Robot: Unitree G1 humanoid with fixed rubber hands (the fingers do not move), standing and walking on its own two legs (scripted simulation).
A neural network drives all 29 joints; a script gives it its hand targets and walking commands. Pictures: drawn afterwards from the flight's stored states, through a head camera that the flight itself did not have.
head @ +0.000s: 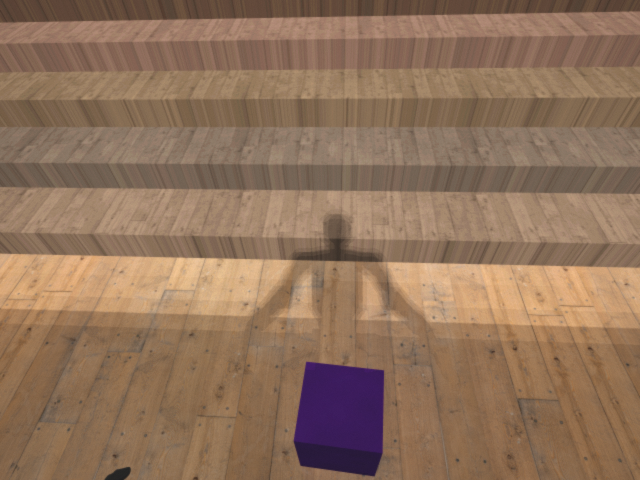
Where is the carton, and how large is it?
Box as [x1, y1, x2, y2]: [294, 362, 383, 475]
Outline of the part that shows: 306,362 294,435 294,443 300,465 374,475 382,453 383,370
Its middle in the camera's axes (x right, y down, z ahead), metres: +0.06 +0.50 +1.07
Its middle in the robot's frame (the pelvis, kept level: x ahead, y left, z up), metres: +0.40 +0.00 -0.66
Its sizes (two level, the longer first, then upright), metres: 0.210 0.200 0.250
